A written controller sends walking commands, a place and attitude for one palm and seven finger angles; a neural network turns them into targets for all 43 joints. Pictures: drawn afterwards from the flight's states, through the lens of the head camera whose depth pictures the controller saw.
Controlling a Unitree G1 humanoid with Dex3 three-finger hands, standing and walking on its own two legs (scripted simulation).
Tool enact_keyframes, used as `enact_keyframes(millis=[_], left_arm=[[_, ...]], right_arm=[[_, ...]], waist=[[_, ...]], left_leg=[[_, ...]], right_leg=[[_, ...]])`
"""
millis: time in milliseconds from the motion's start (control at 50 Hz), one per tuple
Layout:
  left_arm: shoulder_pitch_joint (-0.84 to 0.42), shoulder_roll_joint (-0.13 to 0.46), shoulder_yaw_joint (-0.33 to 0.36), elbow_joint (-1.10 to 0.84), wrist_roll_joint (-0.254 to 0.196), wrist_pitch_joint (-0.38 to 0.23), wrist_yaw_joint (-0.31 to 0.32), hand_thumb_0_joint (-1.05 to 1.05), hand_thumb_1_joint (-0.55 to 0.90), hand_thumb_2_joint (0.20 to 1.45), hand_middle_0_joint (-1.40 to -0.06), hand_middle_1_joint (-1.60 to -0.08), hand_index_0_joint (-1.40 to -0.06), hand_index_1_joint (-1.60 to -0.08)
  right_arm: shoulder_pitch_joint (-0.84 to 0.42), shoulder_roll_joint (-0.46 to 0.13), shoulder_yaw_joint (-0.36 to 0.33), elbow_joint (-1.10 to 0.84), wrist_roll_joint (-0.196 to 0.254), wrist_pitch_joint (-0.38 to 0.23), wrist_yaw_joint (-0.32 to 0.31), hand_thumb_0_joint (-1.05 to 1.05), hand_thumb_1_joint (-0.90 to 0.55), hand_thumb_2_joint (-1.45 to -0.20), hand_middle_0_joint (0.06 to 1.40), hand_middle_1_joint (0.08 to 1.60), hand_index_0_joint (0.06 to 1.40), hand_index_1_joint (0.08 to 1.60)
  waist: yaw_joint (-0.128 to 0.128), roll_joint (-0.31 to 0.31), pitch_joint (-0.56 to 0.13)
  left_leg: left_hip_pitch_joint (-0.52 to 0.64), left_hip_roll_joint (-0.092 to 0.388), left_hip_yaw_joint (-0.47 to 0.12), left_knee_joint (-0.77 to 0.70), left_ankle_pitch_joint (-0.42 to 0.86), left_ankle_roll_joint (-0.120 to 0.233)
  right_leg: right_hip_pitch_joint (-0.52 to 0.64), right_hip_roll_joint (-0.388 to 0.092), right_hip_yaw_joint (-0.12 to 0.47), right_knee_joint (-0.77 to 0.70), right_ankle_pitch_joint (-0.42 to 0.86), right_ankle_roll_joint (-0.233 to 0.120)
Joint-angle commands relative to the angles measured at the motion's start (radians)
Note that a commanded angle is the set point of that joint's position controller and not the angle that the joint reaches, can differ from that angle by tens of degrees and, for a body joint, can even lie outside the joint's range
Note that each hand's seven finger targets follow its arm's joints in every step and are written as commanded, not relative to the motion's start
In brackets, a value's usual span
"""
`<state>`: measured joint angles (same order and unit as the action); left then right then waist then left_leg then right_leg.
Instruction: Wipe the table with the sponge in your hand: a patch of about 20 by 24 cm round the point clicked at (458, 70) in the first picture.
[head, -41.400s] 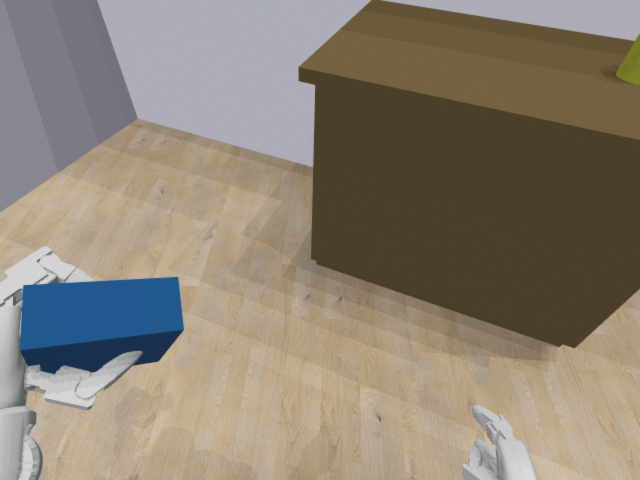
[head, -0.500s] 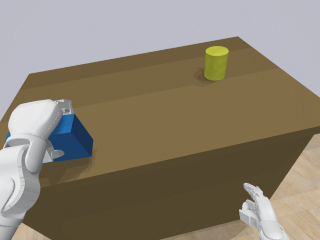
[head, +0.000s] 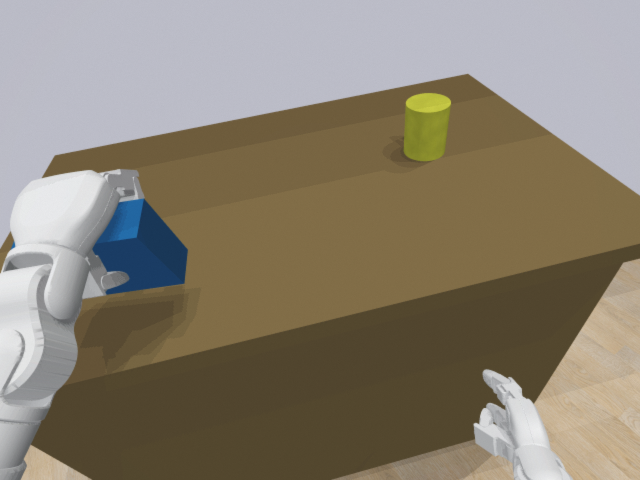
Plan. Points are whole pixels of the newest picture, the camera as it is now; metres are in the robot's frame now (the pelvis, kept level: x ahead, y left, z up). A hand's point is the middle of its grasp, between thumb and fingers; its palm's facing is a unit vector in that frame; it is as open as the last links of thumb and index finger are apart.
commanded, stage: move the sponge above the wiping area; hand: left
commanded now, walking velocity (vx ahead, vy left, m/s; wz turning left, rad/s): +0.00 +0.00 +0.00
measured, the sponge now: (118, 259) +0.28 +0.30 +0.17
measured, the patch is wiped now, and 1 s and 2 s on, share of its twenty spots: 0.05 0.05 0.05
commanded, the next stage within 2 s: lower the sponge onto the table in 0.22 s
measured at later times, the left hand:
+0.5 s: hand (99, 206) +0.29 +0.30 +0.24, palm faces +0.29 -0.03 -0.96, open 9.1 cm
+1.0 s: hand (99, 244) +0.27 +0.30 +0.20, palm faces +0.18 -0.09 -0.98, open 9.1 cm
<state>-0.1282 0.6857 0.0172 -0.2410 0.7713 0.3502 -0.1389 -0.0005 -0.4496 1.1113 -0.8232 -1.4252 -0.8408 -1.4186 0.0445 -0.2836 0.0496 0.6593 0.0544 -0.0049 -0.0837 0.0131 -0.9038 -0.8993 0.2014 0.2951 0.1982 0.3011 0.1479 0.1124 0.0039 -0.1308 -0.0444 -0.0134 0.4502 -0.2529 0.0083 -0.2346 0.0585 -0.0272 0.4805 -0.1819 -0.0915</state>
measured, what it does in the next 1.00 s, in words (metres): stands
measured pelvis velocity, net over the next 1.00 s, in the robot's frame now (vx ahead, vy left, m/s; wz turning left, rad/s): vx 0.02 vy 0.01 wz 0.01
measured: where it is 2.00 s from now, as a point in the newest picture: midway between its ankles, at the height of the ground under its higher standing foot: outside the picture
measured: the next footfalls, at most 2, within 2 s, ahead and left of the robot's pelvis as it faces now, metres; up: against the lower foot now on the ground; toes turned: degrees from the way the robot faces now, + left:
none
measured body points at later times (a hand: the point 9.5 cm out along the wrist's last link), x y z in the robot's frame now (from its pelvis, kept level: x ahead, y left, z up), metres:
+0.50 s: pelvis +0.02 +0.01 +0.00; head +0.00 -0.04 +0.45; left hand +0.27 +0.29 +0.29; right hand +0.29 -0.16 -0.07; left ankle +0.00 +0.12 -0.74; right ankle +0.05 -0.06 -0.74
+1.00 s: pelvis +0.02 +0.01 +0.00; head +0.01 -0.04 +0.45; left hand +0.26 +0.31 +0.25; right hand +0.29 -0.17 -0.07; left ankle +0.00 +0.12 -0.74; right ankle +0.05 -0.06 -0.74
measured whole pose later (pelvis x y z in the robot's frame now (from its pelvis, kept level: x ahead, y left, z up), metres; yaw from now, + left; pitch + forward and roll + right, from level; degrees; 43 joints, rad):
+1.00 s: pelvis +0.02 +0.01 +0.00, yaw +1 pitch -2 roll +1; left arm -0.09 0.62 0.01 -0.30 0.78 0.54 -0.19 0.00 -0.44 1.11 -0.82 -1.43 -0.84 -1.42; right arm 0.00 -0.28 0.08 0.61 0.08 0.05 -0.06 0.01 -0.90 -0.90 0.20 0.30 0.20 0.30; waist 0.14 0.12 -0.01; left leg -0.12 -0.05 -0.03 0.41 -0.25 0.03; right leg -0.21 0.05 -0.03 0.43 -0.18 -0.07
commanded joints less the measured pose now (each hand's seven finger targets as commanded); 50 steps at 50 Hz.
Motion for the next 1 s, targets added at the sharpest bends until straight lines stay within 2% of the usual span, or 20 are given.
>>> enact_keyframes(millis=[0,60,80,120,160,260,280,340,380,440,480,540,660,680,740,780,840,880,920,980], left_arm=[[-0.281,0.24,0.206,-0.087,0.001,0.066,0.041,0.0,0.1,1.3,-1.2,-1.6,-1.2,-1.6],[-0.24,0.14,0.104,-0.097,-0.005,0.091,-0.002,0.0,0.1,1.3,-1.2,-1.6,-1.2,-1.6],[-0.223,0.122,0.091,-0.115,-0.007,0.1,-0.012,0.0,0.1,1.3,-1.2,-1.6,-1.2,-1.6],[-0.213,0.13,0.08,-0.12,0.005,0.101,-0.024,0.0,0.1,1.3,-1.2,-1.6,-1.2,-1.6],[-0.265,0.184,0.1,-0.169,0.033,0.097,-0.026,0.0,0.1,1.3,-1.2,-1.6,-1.2,-1.6],[-0.46,0.319,0.167,-0.24,0.131,0.069,0.022,0.0,0.1,1.3,-1.2,-1.6,-1.2,-1.6],[-0.513,0.373,0.208,-0.277,0.15,0.07,0.035,0.0,0.1,1.3,-1.2,-1.6,-1.2,-1.6],[-0.415,0.274,0.178,-0.198,0.103,0.082,0.055,0.0,0.1,1.3,-1.2,-1.6,-1.2,-1.6],[-0.383,0.237,0.177,-0.182,0.062,0.115,0.045,0.0,0.1,1.3,-1.2,-1.6,-1.2,-1.6],[-0.241,0.15,0.123,-0.122,0.02,0.151,0.0,0.0,0.1,1.3,-1.2,-1.6,-1.2,-1.6],[-0.172,0.125,0.107,-0.142,0.015,0.172,-0.029,0.0,0.1,1.3,-1.2,-1.6,-1.2,-1.6],[-0.113,0.099,0.08,-0.244,0.005,0.177,-0.053,0.0,0.1,1.3,-1.2,-1.6,-1.2,-1.6],[-0.24,0.284,0.189,-0.385,0.087,0.139,-0.002,0.0,0.1,1.3,-1.2,-1.6,-1.2,-1.6],[-0.303,0.335,0.219,-0.424,0.106,0.136,0.013,0.0,0.1,1.3,-1.2,-1.6,-1.2,-1.6],[-0.297,0.266,0.169,-0.288,0.117,0.121,0.044,0.0,0.1,1.3,-1.2,-1.6,-1.2,-1.6],[-0.288,0.289,0.205,-0.265,0.101,0.132,0.048,0.0,0.1,1.3,-1.2,-1.6,-1.2,-1.6],[-0.204,0.174,0.128,-0.182,0.04,0.157,0.015,0.0,0.1,1.3,-1.2,-1.6,-1.2,-1.6],[-0.164,0.139,0.102,-0.184,0.026,0.172,-0.015,0.0,0.1,1.3,-1.2,-1.6,-1.2,-1.6],[-0.131,0.093,0.055,-0.198,0.021,0.167,-0.039,0.0,0.1,1.3,-1.2,-1.6,-1.2,-1.6],[-0.165,0.115,0.047,-0.28,0.048,0.154,-0.049,0.0,0.1,1.3,-1.2,-1.6,-1.2,-1.6]], right_arm=[[-0.245,-0.082,-0.023,-0.19,0.006,-0.048,0.002,0.0,-0.9,-0.9,0.2,0.3,0.2,0.3],[-0.248,-0.079,-0.016,-0.204,0.022,-0.037,0.005,0.0,-0.9,-0.9,0.2,0.3,0.2,0.3],[-0.298,-0.066,-0.008,-0.232,0.035,-0.053,0.004,0.0,-0.9,-0.9,0.2,0.3,0.2,0.3],[-0.244,-0.082,-0.012,-0.218,0.025,-0.043,0.002,0.0,-0.9,-0.9,0.2,0.3,0.2,0.3],[-0.256,-0.084,-0.009,-0.223,0.018,-0.04,-0.005,0.0,-0.9,-0.9,0.2,0.3,0.2,0.3],[-0.257,-0.073,-0.003,-0.203,-0.007,-0.057,-0.01,0.0,-0.9,-0.9,0.2,0.3,0.2,0.3],[-0.296,-0.071,0.001,-0.214,0.0,-0.069,-0.009,0.0,-0.9,-0.9,0.2,0.3,0.2,0.3],[-0.258,-0.06,-0.004,-0.187,-0.009,-0.054,0.008,0.0,-0.9,-0.9,0.2,0.3,0.2,0.3],[-0.313,-0.052,0.0,-0.199,0.015,-0.055,0.018,0.0,-0.9,-0.9,0.2,0.3,0.2,0.3],[-0.258,-0.072,-0.004,-0.196,0.014,-0.015,0.024,0.0,-0.9,-0.9,0.2,0.3,0.2,0.3],[-0.306,-0.065,0.003,-0.228,0.033,-0.015,0.03,0.0,-0.9,-0.9,0.2,0.3,0.2,0.3],[-0.267,-0.081,-0.004,-0.247,0.027,0.011,0.034,0.0,-0.9,-0.9,0.2,0.3,0.2,0.3],[-0.255,-0.074,-0.001,-0.246,0.0,-0.002,0.021,0.0,-0.9,-0.9,0.2,0.3,0.2,0.3],[-0.3,-0.071,0.006,-0.26,0.004,-0.018,0.018,0.0,-0.9,-0.9,0.2,0.3,0.2,0.3],[-0.239,-0.068,-0.001,-0.214,-0.009,-0.01,0.023,0.0,-0.9,-0.9,0.2,0.3,0.2,0.3],[-0.294,-0.066,-0.003,-0.216,0.014,-0.02,0.027,0.0,-0.9,-0.9,0.2,0.3,0.2,0.3],[-0.258,-0.073,-0.006,-0.199,0.013,-0.004,0.028,0.0,-0.9,-0.9,0.2,0.3,0.2,0.3],[-0.312,-0.064,0.004,-0.226,0.034,-0.017,0.025,0.0,-0.9,-0.9,0.2,0.3,0.2,0.3],[-0.261,-0.074,-0.002,-0.221,0.027,-0.005,0.026,0.0,-0.9,-0.9,0.2,0.3,0.2,0.3],[-0.313,-0.064,0.01,-0.258,0.032,-0.019,0.021,0.0,-0.9,-0.9,0.2,0.3,0.2,0.3]], waist=[[0.006,-0.058,-0.177],[-0.016,-0.091,-0.156],[-0.015,-0.089,-0.156],[-0.022,-0.117,-0.185],[-0.023,-0.125,-0.212],[0.005,0.012,-0.296],[0.015,0.041,-0.315],[0.025,0.01,-0.286],[0.028,-0.02,-0.246],[0.007,-0.105,-0.192],[0.001,-0.109,-0.186],[-0.006,-0.105,-0.239],[0.008,-0.055,-0.308],[0.017,-0.008,-0.322],[0.009,-0.011,-0.253],[0.019,-0.008,-0.236],[0.003,-0.053,-0.201],[-0.006,-0.062,-0.185],[-0.018,-0.08,-0.193],[-0.019,-0.072,-0.215]], left_leg=[[-0.098,0.019,-0.051,-0.068,0.128,0.01],[-0.092,0.024,-0.048,-0.085,0.099,0.013],[-0.089,0.026,-0.053,-0.078,0.082,0.016],[-0.09,0.024,-0.046,-0.078,0.087,0.02],[-0.085,0.019,-0.05,-0.081,0.082,0.024],[-0.037,0.006,-0.074,-0.095,0.174,0.02],[-0.024,0.006,-0.089,-0.093,0.184,0.021],[-0.032,0.011,-0.074,-0.106,0.268,0.009],[-0.033,0.019,-0.078,-0.1,0.262,0.006],[-0.066,0.027,-0.052,-0.103,0.251,0.009],[-0.066,0.032,-0.051,-0.091,0.245,0.014],[-0.054,0.03,-0.041,-0.082,0.269,0.019],[-0.018,0.013,-0.059,-0.07,0.309,0.029],[-0.006,0.013,-0.075,-0.069,0.301,0.029],[-0.014,0.012,-0.062,-0.085,0.312,0.019],[-0.011,0.012,-0.076,-0.08,0.291,0.018],[-0.045,0.02,-0.056,-0.096,0.264,0.013],[-0.043,0.024,-0.059,-0.088,0.233,0.019],[-0.046,0.026,-0.046,-0.093,0.218,0.021],[-0.034,0.027,-0.058,-0.09,0.186,0.03]], right_leg=[[0.163,-0.104,0.181,-0.119,-0.038,0.013],[0.132,-0.096,0.136,-0.124,-0.042,0.031],[0.12,-0.093,0.178,-0.13,-0.081,0.021],[0.143,-0.097,0.134,-0.117,-0.053,0.035],[0.161,-0.094,0.138,-0.112,-0.064,0.037],[0.209,-0.081,0.158,-0.088,-0.004,0.001],[0.217,-0.069,0.209,-0.085,-0.006,-0.019],[0.246,-0.075,0.144,-0.086,0.104,-0.012],[0.217,-0.071,0.183,-0.096,0.107,-0.016],[0.207,-0.079,0.111,-0.103,0.151,0.015],[0.181,-0.072,0.148,-0.099,0.147,0.01],[0.219,-0.076,0.092,-0.075,0.203,0.025],[0.244,-0.073,0.139,-0.056,0.184,0.009],[0.241,-0.062,0.196,-0.059,0.161,-0.011],[0.218,-0.067,0.149,-0.087,0.15,-0.008],[0.203,-0.059,0.212,-0.095,0.131,-0.023],[0.209,-0.074,0.123,-0.101,0.147,0.008],[0.172,-0.067,0.162,-0.104,0.11,0.007],[0.181,-0.075,0.104,-0.103,0.109,0.026],[0.169,-0.064,0.15,-0.102,0.052,0.015]])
